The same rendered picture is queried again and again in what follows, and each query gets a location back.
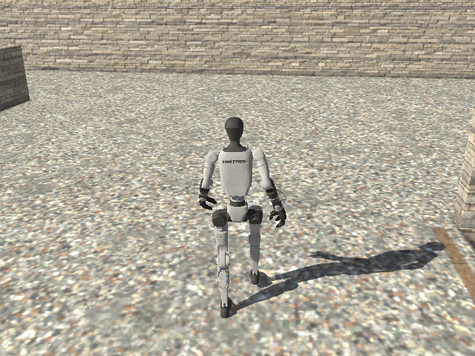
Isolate right robot forearm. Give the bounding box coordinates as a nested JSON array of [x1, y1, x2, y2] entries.
[[266, 178, 283, 211]]

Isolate right robot hand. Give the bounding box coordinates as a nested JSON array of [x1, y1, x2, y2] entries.
[[269, 208, 286, 228]]

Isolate robot right shin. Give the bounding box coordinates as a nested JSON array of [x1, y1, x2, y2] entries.
[[250, 233, 261, 275]]

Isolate left robot forearm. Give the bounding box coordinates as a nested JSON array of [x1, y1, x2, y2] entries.
[[199, 178, 210, 201]]

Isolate right robot upper arm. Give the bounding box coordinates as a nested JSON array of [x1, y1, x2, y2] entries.
[[250, 148, 273, 190]]

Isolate left robot upper arm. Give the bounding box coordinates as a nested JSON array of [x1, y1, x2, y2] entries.
[[201, 150, 220, 189]]

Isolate left robot hand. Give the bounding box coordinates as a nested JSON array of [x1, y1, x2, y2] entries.
[[199, 197, 217, 210]]

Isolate robot head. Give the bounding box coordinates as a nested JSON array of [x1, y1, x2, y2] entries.
[[223, 117, 248, 152]]

